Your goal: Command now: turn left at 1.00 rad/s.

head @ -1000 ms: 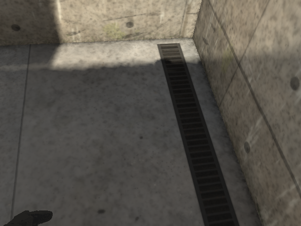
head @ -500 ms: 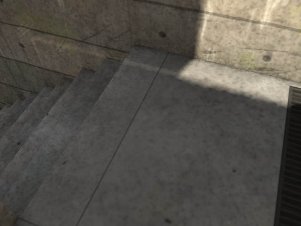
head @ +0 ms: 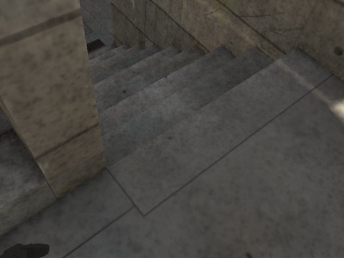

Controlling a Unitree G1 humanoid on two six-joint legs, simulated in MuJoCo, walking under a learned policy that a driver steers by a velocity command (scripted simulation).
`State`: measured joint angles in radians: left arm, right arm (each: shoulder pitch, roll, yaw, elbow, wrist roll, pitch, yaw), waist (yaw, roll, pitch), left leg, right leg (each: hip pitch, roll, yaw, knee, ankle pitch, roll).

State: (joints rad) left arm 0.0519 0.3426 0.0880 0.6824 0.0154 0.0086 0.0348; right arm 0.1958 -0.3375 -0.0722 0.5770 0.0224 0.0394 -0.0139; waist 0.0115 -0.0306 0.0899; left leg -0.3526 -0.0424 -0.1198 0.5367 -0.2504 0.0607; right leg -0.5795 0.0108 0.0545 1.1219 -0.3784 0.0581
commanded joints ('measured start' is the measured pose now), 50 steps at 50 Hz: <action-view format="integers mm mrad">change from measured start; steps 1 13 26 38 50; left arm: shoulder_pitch -64 -116 44 210 14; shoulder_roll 33 28 36 57 16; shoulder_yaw -4 10 -9 -1 -14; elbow -64 -99 1 -5 -124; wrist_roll -12 -48 -46 -77 -51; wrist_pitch -5 -44 -84 -17 -20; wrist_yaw -3 -34 -52 -47 -91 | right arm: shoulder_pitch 0 67 33 49 83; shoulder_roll -173 -165 5 -111 -125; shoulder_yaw -45 -44 0 -36 -25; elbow -53 20 50 85 156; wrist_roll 10 40 -13 -41 -43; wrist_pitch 8 -34 -50 -5 -108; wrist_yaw -23 1 -15 -42 -21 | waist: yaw -13 -46 -25 -41 -79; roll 124 204 -99 170 74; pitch -230 -161 -145 -382 -18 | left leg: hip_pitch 285 190 -39 538 459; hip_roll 209 144 19 437 397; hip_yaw -285 -596 -13 -273 33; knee -116 -201 301 -124 -369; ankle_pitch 526 -313 -112 631 264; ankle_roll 154 162 -155 190 75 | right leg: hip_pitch -68 109 442 22 -327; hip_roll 28 55 -180 35 -130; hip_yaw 44 109 129 103 63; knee -106 -482 -713 -172 -166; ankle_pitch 65 -15 1191 -310 281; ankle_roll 12 -59 -242 -27 -9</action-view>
